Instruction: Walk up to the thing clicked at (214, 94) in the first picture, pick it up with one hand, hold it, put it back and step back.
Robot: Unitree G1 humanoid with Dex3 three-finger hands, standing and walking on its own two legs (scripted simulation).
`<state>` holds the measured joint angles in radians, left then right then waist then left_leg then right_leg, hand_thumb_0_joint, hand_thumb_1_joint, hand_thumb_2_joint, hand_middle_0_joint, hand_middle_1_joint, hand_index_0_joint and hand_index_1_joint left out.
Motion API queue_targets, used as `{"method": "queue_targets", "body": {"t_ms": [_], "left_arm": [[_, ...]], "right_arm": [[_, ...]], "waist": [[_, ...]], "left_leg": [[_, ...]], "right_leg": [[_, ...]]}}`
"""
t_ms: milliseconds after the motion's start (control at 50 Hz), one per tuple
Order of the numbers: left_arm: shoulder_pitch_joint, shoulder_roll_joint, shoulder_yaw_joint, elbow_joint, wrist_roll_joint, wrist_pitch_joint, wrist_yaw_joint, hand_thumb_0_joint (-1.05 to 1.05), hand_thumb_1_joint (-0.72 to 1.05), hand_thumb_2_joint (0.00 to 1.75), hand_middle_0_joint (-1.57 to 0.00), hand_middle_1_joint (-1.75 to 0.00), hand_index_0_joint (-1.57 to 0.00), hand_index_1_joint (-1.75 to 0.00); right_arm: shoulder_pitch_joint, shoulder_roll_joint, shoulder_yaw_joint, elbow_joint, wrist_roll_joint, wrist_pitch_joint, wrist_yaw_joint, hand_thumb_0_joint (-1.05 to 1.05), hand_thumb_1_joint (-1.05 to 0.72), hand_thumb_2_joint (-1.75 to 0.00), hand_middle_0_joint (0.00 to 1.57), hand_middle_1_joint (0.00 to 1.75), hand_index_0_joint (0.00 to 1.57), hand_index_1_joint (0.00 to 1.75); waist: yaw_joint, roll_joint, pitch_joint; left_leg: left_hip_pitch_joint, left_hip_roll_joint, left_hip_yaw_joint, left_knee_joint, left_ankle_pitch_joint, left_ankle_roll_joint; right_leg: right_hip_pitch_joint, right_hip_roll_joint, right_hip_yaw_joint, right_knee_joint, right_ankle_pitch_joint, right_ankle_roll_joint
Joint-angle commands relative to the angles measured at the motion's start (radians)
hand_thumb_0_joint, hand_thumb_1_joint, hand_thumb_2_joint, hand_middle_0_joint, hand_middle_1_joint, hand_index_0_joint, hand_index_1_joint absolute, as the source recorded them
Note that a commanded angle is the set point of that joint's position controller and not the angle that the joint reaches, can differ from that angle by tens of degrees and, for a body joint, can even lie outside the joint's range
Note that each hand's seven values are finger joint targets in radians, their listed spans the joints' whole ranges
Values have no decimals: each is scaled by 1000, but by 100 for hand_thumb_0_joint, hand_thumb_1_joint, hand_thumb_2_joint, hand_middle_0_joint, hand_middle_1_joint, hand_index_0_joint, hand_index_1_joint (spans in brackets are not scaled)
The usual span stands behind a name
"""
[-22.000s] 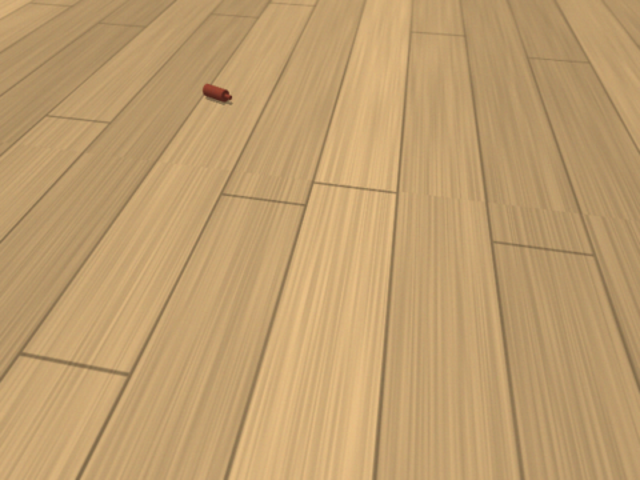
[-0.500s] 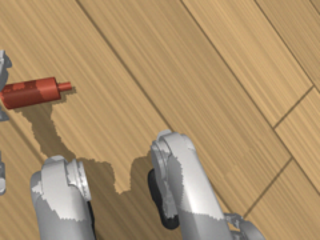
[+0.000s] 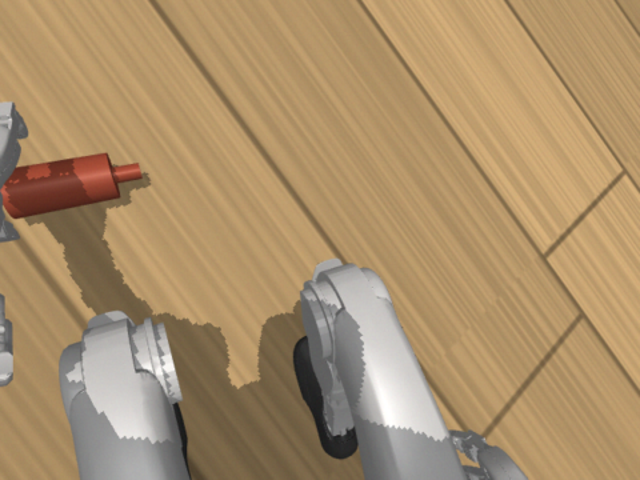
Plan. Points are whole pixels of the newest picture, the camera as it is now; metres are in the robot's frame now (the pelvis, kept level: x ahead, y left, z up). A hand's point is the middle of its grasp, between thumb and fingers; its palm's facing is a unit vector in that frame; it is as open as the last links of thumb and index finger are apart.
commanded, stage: approach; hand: left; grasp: from above
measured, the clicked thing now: (77, 182) +0.53 +0.22 -0.29
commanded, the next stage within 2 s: rest palm in 0.46 s
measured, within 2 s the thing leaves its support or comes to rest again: neither
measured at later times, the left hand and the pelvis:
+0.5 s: hand (34, 166) +0.51 +0.24 -0.18, palm faces -0.50 -0.08 -0.86, open 13.1 cm; pelvis +0.00 +0.00 +0.00, yaw -1 degrees
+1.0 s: hand (57, 182) +0.51 +0.23 -0.22, palm faces -0.49 -0.07 -0.87, open 12.5 cm; pelvis +0.00 +0.00 -0.01, yaw -2 degrees
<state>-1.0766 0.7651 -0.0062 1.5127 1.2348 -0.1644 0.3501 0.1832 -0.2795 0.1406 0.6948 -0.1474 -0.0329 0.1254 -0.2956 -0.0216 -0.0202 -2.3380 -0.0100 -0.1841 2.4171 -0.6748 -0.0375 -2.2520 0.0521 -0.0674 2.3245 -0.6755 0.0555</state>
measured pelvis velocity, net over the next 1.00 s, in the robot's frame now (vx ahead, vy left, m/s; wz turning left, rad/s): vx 0.00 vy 0.00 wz -0.03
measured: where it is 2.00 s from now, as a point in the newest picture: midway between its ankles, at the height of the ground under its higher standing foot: (255, 445)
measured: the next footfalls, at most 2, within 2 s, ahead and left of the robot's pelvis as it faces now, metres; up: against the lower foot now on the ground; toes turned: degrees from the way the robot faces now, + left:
none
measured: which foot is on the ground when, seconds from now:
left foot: down 0.00-1.00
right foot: down 0.00-1.00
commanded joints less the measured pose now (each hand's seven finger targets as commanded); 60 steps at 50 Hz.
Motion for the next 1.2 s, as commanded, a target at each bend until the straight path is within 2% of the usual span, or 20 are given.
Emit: {"method": "queue_targets", "body": {"t_ms": [0,40,80,100,160,260,340,400,440,480,540,600,620,720,820,880,940,980,1080,1180], "left_arm": [[-488,116,-30,-165,-11,-14,63,0,-45,99,-8,-113,-11,-110],[-519,90,-50,-154,-5,-4,79,0,-46,98,-8,-112,-11,-109],[-582,136,-36,-163,18,13,101,0,-45,100,-8,-113,-11,-110],[-551,116,-44,-97,23,30,108,0,-45,99,-8,-113,-11,-110],[-554,156,-16,-32,42,81,129,0,-43,100,-9,-114,-12,-111],[-463,201,17,8,18,167,112,0,-44,101,-10,-113,-12,-111],[-367,200,14,8,-35,200,50,0,-43,105,-11,-116,-13,-113],[-352,242,40,-53,-75,183,4,0,-44,105,-11,-116,-13,-113],[-372,230,34,-113,-83,150,-27,0,-44,104,-10,-116,-13,-113],[-441,271,55,-237,-80,106,-46,0,-43,104,-10,-118,-13,-115],[-459,179,10,-337,-65,48,-55,0,-42,109,-11,-121,-14,-118],[-475,147,-17,-348,-49,15,-33,0,-48,102,-8,-110,-9,-108],[-436,114,-34,-263,-43,17,-24,0,-49,99,-7,-108,-9,-106],[-426,76,-72,-61,-27,27,34,0,-42,120,-12,-118,-12,-117],[-462,160,-40,-10,27,40,86,0,-36,121,-14,-122,-15,-121],[-483,185,-13,30,39,45,127,0,-37,115,-12,-121,-14,-119],[-483,216,2,49,52,48,160,0,-38,113,-11,-120,-13,-117],[-488,258,24,35,44,49,187,0,-38,112,-11,-119,-13,-116],[-459,268,34,56,18,63,220,0,-39,108,-10,-116,-12,-114],[-439,276,29,38,6,64,208,0,-41,112,-11,-115,-12,-113]], "right_arm": [[222,-261,-81,21,-3,-12,-18,0,-90,-89,20,30,20,30],[226,-259,-78,28,-8,-17,-22,0,-90,-89,20,30,20,30],[240,-272,-76,34,-9,-18,-24,0,-90,-89,20,30,20,30],[237,-265,-69,33,-12,-19,-22,0,-90,-89,20,30,20,30],[240,-268,-60,22,-16,-15,-18,0,-90,-89,20,30,20,30],[214,-265,-35,-25,-2,2,-10,0,-90,-89,20,30,20,30],[206,-264,-28,-46,13,14,-5,0,-90,-89,20,30,20,30],[213,-274,-30,-59,15,27,-8,0,-90,-89,20,30,20,30],[219,-271,-32,-61,12,34,-12,0,-90,-89,20,30,20,30],[234,-281,-44,-53,10,37,-20,0,-90,-89,20,30,20,30],[255,-273,-58,-45,2,32,-17,0,-91,-90,20,30,20,30],[260,-268,-68,-27,3,28,-19,0,-90,-90,20,30,20,30],[258,-274,-72,-22,2,26,-19,0,-90,-90,20,30,20,30],[243,-272,-53,-13,-8,13,-18,0,-89,-90,20,30,20,30],[229,-283,-23,-13,-21,-3,-14,0,-89,-89,20,30,20,30],[229,-296,-9,-27,-30,-21,-11,0,-90,-90,20,30,20,30],[215,-303,3,-35,-39,-46,-5,0,-90,-90,20,30,20,30],[205,-305,10,-39,-42,-57,0,0,-90,-90,20,30,20,30],[207,-307,28,-38,-55,-80,18,0,-90,-90,20,30,20,30],[217,-328,37,-31,-60,-100,38,0,-90,-90,20,30,20,30]], "waist": [[-97,350,-641],[-102,375,-649],[-102,426,-691],[-110,427,-667],[-99,433,-674],[-53,396,-726],[-53,300,-679],[-48,252,-664],[-68,247,-651],[-63,279,-687],[-88,358,-719],[-92,392,-728],[-97,376,-668],[-112,334,-552],[-105,388,-588],[-138,371,-568],[-147,392,-568],[-133,409,-593],[-153,421,-595],[-164,441,-571]], "left_leg": [[495,12,107,-230,116,59],[522,12,106,-233,123,53],[568,14,102,-242,157,46],[563,17,102,-237,169,46],[550,15,111,-236,194,49],[496,14,134,-227,235,68],[402,17,132,-221,210,84],[352,18,131,-206,201,86],[347,18,124,-204,186,80],[384,17,119,-193,185,71],[463,18,109,-184,194,51],[503,13,107,-201,174,45],[496,12,104,-206,163,42],[461,12,92,-222,110,51],[504,15,97,-212,186,51],[482,16,93,-198,185,57],[497,22,91,-189,171,57],[486,28,90,-183,173,58],[471,38,86,-164,185,60],[494,40,75,-156,184,54]], "right_leg": [[299,24,-124,-243,199,-84],[293,24,-127,-236,208,-87],[283,21,-136,-218,237,-92],[281,23,-136,-210,252,-92],[285,23,-129,-203,277,-95],[391,30,-103,-219,319,-85],[458,40,-93,-233,298,-76],[498,38,-87,-246,278,-74],[501,38,-94,-250,252,-80],[481,36,-97,-252,234,-87],[444,34,-109,-233,237,-94],[397,30,-122,-232,227,-90],[356,28,-133,-230,216,-95],[280,30,-147,-226,190,-92],[326,32,-144,-195,266,-89],[330,30,-149,-192,270,-83],[321,34,-149,-187,260,-83],[350,37,-143,-187,262,-83],[389,43,-143,-182,289,-77],[376,44,-165,-168,278,-82]]}}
